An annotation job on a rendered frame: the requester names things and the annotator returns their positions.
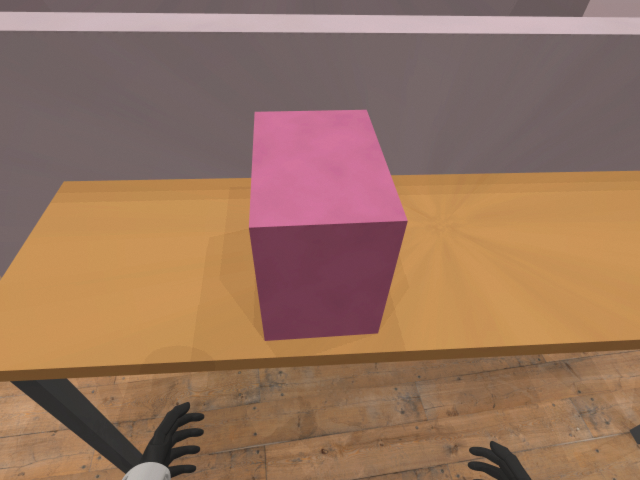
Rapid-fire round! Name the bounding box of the left robot hand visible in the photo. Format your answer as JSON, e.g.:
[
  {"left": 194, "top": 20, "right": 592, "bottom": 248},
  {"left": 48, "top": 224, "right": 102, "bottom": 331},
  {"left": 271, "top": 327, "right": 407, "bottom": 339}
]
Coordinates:
[{"left": 138, "top": 402, "right": 204, "bottom": 478}]

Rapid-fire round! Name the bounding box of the table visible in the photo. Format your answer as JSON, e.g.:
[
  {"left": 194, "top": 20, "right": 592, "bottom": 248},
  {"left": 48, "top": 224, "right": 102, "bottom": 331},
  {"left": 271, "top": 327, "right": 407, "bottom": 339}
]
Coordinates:
[{"left": 0, "top": 171, "right": 640, "bottom": 474}]

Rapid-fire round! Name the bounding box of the right robot hand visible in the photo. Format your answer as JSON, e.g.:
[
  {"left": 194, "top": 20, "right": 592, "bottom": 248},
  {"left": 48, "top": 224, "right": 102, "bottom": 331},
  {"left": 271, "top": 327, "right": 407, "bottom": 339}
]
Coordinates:
[{"left": 468, "top": 441, "right": 531, "bottom": 480}]

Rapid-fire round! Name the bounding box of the carton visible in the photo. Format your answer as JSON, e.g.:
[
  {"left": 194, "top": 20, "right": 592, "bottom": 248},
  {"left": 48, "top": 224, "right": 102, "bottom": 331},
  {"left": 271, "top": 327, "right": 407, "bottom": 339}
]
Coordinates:
[{"left": 249, "top": 110, "right": 408, "bottom": 341}]

